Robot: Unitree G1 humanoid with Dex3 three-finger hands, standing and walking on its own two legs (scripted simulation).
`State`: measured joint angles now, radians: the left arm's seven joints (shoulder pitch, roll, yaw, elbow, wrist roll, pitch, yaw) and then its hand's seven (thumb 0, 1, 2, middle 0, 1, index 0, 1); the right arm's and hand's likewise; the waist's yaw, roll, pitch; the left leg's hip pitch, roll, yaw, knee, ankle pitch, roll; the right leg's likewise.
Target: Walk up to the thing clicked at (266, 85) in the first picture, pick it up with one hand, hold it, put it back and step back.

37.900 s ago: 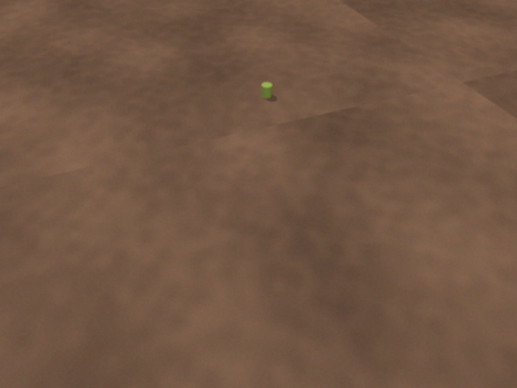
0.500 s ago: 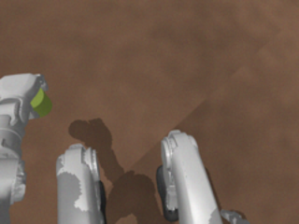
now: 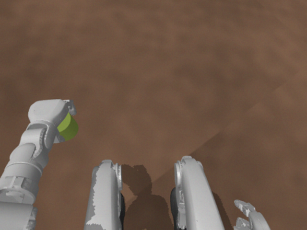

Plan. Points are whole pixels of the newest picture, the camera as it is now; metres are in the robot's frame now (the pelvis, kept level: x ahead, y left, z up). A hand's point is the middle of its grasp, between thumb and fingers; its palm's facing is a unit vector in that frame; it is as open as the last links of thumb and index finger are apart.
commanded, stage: lift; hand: left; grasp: from above
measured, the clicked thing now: (61, 124) +0.42 +0.26 -0.13
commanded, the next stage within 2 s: hold in 0.90 s
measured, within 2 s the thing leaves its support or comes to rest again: neither
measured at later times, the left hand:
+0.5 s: hand (27, 111) +0.36 +0.24 +0.09, palm faces -0.45 -0.10 -0.89, open 9.7 cm
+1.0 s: hand (4, 78) +0.38 +0.23 +0.18, palm faces -0.44 -0.10 -0.89, open 9.8 cm
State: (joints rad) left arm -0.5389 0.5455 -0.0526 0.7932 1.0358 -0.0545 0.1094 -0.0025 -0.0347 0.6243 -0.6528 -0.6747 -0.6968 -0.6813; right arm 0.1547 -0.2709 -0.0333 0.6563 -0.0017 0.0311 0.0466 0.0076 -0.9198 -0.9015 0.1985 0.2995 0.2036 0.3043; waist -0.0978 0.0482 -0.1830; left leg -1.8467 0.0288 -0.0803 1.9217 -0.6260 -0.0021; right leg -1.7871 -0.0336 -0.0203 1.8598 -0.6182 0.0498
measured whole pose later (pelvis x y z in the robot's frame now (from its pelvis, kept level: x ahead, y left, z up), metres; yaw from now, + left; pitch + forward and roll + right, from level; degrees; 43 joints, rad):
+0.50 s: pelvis +0.03 +0.00 +0.17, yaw +1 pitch +18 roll -2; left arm -0.36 0.43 -0.15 0.79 0.99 0.01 0.12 0.00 -0.04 0.63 -0.65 -0.68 -0.70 -0.68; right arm 0.22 -0.25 -0.02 0.71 0.04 0.00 -0.05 0.01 -0.91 -0.90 0.20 0.30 0.20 0.30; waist -0.07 0.04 -0.14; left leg -1.09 0.05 -0.02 1.27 -0.50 -0.01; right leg -1.06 -0.02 -0.01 1.23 -0.48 0.04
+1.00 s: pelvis +0.07 +0.00 +0.25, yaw +1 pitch +10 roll -1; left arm -0.33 0.37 -0.18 0.85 0.99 0.03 0.14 0.00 -0.05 0.65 -0.65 -0.68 -0.70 -0.69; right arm 0.26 -0.25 -0.04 0.74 0.03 0.01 -0.04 0.01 -0.91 -0.90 0.20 0.30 0.20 0.30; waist -0.05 0.03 -0.08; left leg -0.63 0.04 0.02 0.83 -0.37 -0.01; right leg -0.62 -0.03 0.01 0.80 -0.35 0.04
